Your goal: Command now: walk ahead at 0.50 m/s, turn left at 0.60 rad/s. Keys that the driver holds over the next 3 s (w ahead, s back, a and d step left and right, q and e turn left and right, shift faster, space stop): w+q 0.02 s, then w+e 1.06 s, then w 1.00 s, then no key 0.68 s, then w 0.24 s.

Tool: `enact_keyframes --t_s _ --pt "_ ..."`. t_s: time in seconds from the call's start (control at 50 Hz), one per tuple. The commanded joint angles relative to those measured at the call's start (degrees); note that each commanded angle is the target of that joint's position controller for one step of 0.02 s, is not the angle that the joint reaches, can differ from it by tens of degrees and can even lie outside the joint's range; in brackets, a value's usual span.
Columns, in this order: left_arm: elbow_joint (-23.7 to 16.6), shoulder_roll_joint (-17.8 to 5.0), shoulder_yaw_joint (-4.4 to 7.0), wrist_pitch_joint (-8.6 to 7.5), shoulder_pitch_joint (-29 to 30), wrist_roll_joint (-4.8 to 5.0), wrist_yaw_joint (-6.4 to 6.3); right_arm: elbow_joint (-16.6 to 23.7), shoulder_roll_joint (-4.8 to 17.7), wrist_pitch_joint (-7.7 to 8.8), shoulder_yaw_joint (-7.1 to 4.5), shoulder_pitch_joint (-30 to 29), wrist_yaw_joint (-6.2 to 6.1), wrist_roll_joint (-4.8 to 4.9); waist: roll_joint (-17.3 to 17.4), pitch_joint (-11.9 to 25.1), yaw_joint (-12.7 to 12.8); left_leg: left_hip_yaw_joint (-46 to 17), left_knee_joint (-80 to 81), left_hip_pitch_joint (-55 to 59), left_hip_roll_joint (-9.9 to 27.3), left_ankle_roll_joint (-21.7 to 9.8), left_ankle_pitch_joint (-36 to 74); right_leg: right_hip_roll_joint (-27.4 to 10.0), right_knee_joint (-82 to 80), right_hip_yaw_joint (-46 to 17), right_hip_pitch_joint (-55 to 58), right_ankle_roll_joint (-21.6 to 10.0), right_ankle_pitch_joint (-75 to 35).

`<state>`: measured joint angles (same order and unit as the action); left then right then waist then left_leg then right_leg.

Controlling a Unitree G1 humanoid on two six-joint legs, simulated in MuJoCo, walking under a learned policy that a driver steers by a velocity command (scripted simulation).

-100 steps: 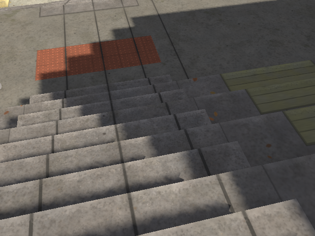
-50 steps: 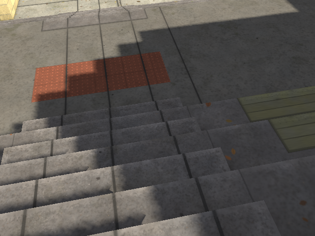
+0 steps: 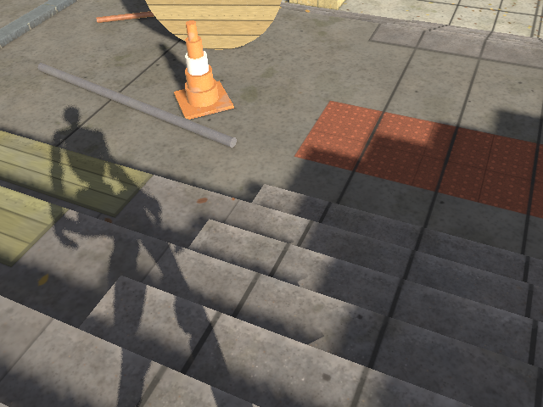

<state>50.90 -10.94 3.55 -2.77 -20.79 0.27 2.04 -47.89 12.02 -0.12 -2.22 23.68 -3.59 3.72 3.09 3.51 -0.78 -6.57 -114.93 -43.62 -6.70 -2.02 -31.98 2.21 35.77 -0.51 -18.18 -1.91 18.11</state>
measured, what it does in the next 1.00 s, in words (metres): goes down, turning right: left foot, then right foot 0.14 m lower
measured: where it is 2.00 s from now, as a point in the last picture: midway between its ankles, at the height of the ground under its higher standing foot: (382, 365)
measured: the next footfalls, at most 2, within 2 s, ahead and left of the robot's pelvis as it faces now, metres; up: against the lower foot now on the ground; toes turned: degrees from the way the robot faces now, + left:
left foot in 0.34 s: +0.27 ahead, +0.16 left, +0.00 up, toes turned -3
right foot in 0.76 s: +0.41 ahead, -0.13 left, -0.14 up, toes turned -16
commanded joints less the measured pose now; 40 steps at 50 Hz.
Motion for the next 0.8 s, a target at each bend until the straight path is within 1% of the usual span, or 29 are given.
enact_keyframes --t_s 0.02,0.04,0.06,0.1,0.12,0.16,0.18,0.2,0.22,0.28,0.32,0.34,0.36,0.38,0.4,0.42,0.44,0.46,0.48,0.52,0.54,0.6,0.64,0.66,0.7,0.72,0.76,0.78,0.8 --pt "-2.15 -1.65 -1.66 -1.0 4.01 -1.37 -1.46 9.93 3.18 -0.27 -0.93 -7.66 -0.66 -1.68 -8.19 -13.47 -1.72 -4.37 4.34 -19.07 7.35 -1.32 12.19 -19.38 -19.35 -21.13 -2.83 -7.7 6.27" --pt "-0.14 -0.54 -2.21 -1.16 1.94 -1.63 -1.64 9.36 0.46 0.27 -0.41 -5.82 -0.1 -2.06 -9.76 -12.28 -2.52 -4.58 7.02 -17.37 7.45 -1.74 15.73 -16.86 -18.63 -17.4 -5.23 -6.18 1.84" --pt "0.12 -1.36 -2.3 -1.65 1.18 -2.04 -1.39 7.79 2.02 0.97 -1.03 -2.76 0.53 -2.11 -7.7 -11.42 -3.78 -5.14 18.59 -14.46 7.14 -1.91 24.35 -13.25 -17.97 -12.75 -6.37 -5.56 -4.44" --pt "1.51 -4.78 -1.67 -2.24 -2.52 -2.02 -2.83 9.58 1.83 2.06 -0.73 -8.32 1.74 -4.11 -6.23 -10.14 -2.08 -1.16 42.69 -7.22 7.99 -0.58 38.12 -11.13 -19.43 -8.42 -8.35 -7.01 -15.52" --pt "2.61 -5.87 -1.53 -2.1 -4.23 -1.17 -3.32 10.36 0.66 2.42 -0.38 -11.65 2.33 -5.31 -6.76 -7.33 -1.01 2.28 52.06 -3.2 9.8 0.08 43.32 -11.04 -19.66 -8.66 -5.13 -7.62 -19.78" --pt "4.23 -7.0 -1.26 -1.41 -7.67 0.06 -3.58 11.13 -1.36 2.43 0.2 -15.69 3.14 -4.58 -9.49 -5.27 0.98 4.03 58.85 1.57 9.63 2.12 42.96 -12.33 -19.5 -10.04 0.09 -8.55 -25.68" --pt "5.01 -7.99 -0.85 -1.5 -9.06 0.31 -3.63 10.84 -0.75 2.78 0.03 -15.33 3.57 -4.06 -10.75 -4.89 0.93 1.98 57.06 1.11 10.75 1.97 45.67 -14.31 -16.87 -12.25 3.63 -9.24 -27.16" --pt "4.72 -7.21 -0.94 -1.32 -10.12 0.98 -3.68 11.47 0.57 2.86 -0.19 -17.13 4.01 -3.35 -8.62 -6.21 1.71 1.68 61.08 -2.82 10.88 1.72 43.5 -14.67 -15.91 -12.75 8.76 -9.79 -26.21" --pt "3.92 -7.29 -0.9 -1.32 -10.71 0.51 -3.49 11.79 2.03 3.34 -0.69 -20.0 4.21 -3.37 -6.73 -6.87 2.72 3.29 62.56 -1.08 10.01 1.52 43.22 -14.6 -15.19 -13.38 8.83 -10.22 -25.0" --pt "2.89 -5.85 -0.92 -0.27 -12.79 -0.16 -3.29 13.11 0.82 4.56 -0.31 -24.77 5.3 -2.59 -8.69 -8.39 4.16 6.3 68.02 4.21 7.82 1.73 32.14 -14.5 -12.45 -15.47 10.19 -10.88 -25.02" --pt "1.44 -6.66 -0.52 0.06 -10.16 -0.16 -3.42 11.74 2.47 5.69 -1.05 -19.93 6.02 -2.43 -10.91 -6.44 0.18 8.48 74.08 18.21 4.93 0.38 26.11 -12.48 -5.22 -14.46 6.47 -9.59 -34.75" --pt "0.63 -7.28 -0.32 -0.2 -8.24 0.18 -3.38 8.73 4.78 6.33 -2.3 -10.13 6.15 -2.87 -10.51 -2.78 -4.9 8.16 77.7 30.72 4.28 -1.33 28.91 -8.86 6.04 -12.61 2.82 -7.76 -41.87" --pt "-0.12 -4.8 -0.56 -0.78 -11.08 0.19 -3.09 5.87 9.86 6.57 -3.92 0.97 6.44 -3.3 -4.18 5.19 -6.93 -2.38 77.7 48.99 13.57 -7.13 38.15 -4.57 22.2 -11.75 -9.8 -4.22 -31.36" --pt "0.87 0.02 -1.58 -1.4 -17.4 0.85 -2.8 3.88 11.22 5.81 -4.19 5.73 6.63 -1.84 9.32 12.62 -4.63 -18.14 82.0 58.87 25.33 -14.35 32.77 1.26 40.43 -9.35 -21.96 -1.52 12.24" --pt "-1.01 -2.33 -0.68 -1.79 -13.89 2.57 -3.23 2.46 9.65 5.38 -4.07 8.11 6.65 -1.03 13.37 11.04 -6.09 -26.54 89.28 56.33 29.89 -16.28 27.89 1.19 45.89 -11.67 -30.19 -1.63 14.28" --pt "-3.88 -4.82 0.59 -1.03 -6.7 3.33 -4.31 1.88 8.17 5.44 -3.69 5.14 6.56 -1.26 8.92 3.6 -5.66 -25.49 91.38 50.21 30.1 -14.99 21.97 -0.98 46.97 -9.89 -36.01 -1.97 9.79" --pt "-5.86 -5.94 1.3 0.13 -1.85 2.55 -5.04 2.07 5.78 5.7 -2.88 0.76 6.74 -2.17 4.15 -1.22 -4.58 -21.56 91.72 41.68 29.68 -13.87 22.27 -2.72 46.25 -9.07 -35.65 -2.3 6.16" --pt "-6.06 -5.51 1.66 1.35 -2.01 1.54 -5.12 1.85 4.39 5.77 -2.44 -2.7 6.86 -3.43 1.46 -2.85 -1.95 -17.12 91.84 33.22 28.75 -12.59 22.57 -4.53 43.05 -9.7 -30.91 -2.57 3.33" --pt "-6.04 -4.84 2.03 2.49 -3.48 1.55 -4.62 1.99 3.62 5.82 -2.19 -6.06 6.8 -4.24 -0.46 -4.16 1.15 -12.41 92.54 26.52 26.81 -10.96 16.31 -6.65 38.61 -9.52 -26.32 -2.49 1.06" --pt "-6.85 -3.31 1.96 3.37 -3.52 0.73 -3.25 1.19 4.22 6.06 -2.2 -9.77 5.95 -4.62 1.21 -5.06 3.4 -7.36 92.64 20.65 25.84 -9.47 17.3 -6.7 36.75 -7.44 -22.95 -2.94 -6.67" --pt "-7.54 -5.45 2.86 3.14 -1.46 1.19 -2.7 1.2 3.03 6.69 -1.98 -10.8 5.14 -4.07 0.97 -5.67 3.78 -2.74 89.24 20.81 23.26 -6.32 14.53 -7.36 29.86 -11.42 -24.58 -3.21 -16.78" --pt "-11.22 -3.49 1.85 2.01 7.57 -0.32 -0.41 -0.98 5.03 6.36 -2.0 -8.91 2.14 -3.47 2.5 -5.77 2.0 10.4 84.92 12.54 17.92 -2.66 13.19 -2.87 4.95 -2.16 -12.66 -2.45 -38.89" --pt "-12.14 -2.2 1.32 2.13 10.66 1.66 1.44 -2.24 8.12 5.67 -2.63 -6.72 0.83 -3.82 3.38 -3.94 1.16 11.68 81.41 8.7 18.56 -2.56 8.11 -0.99 3.21 0.31 -1.51 -0.98 -44.48" --pt "-12.47 -3.04 1.39 2.66 10.95 2.19 1.6 -1.84 8.36 5.74 -2.73 -7.32 0.72 -3.3 3.92 -4.4 0.84 11.7 79.5 10.15 19.65 -2.33 7.42 -1.63 2.12 -0.2 -1.83 -0.79 -43.62" --pt "-8.84 -5.64 2.25 3.98 4.49 1.28 1.01 -1.85 8.91 6.12 -3.21 -8.09 2.34 -3.23 3.52 -1.49 3.27 10.42 69.14 12.93 22.91 -0.94 7.29 -2.68 10.87 0.06 1.93 -2.9 -45.89" --pt "-9.57 -5.27 1.87 4.31 6.51 1.14 0.41 -1.66 6.59 5.69 -2.67 -6.97 2.99 -1.94 -0.03 -4.43 2.1 13.0 65.14 16.06 21.07 0.87 8.92 -1.94 -0.12 3.91 -0.81 -2.78 -38.89" --pt "-5.98 -6.0 2.9 4.22 -3.82 0.09 -0.28 -4.92 6.84 4.41 -2.75 -4.71 2.53 -1.35 -1.5 -3.9 6.98 13.61 43.48 21.7 19.42 1.9 25.28 -2.14 -15.87 4.74 9.09 -6.33 -31.23" --pt "-3.67 -9.93 4.13 3.34 -11.94 -0.62 -0.04 -5.29 7.61 4.65 -3.34 -4.5 1.75 -2.56 -10.58 -1.69 12.02 14.69 12.45 10.78 14.15 2.85 10.95 -6.46 -16.26 -3.45 23.21 -12.06 -43.14" --pt "-4.25 -15.66 3.64 1.91 -9.42 -0.1 0.61 -0.95 3.3 6.53 -1.97 3.2 2.69 -5.35 -27.73 0.72 3.45 8.8 0.75 -13.53 11.8 2.13 -9.6 -9.73 4.15 -9.82 37.14 -12.96 -64.6"
Over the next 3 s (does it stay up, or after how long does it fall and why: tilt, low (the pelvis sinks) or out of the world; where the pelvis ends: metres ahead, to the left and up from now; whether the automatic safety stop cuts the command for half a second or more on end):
stays up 1.12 -0.48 -0.54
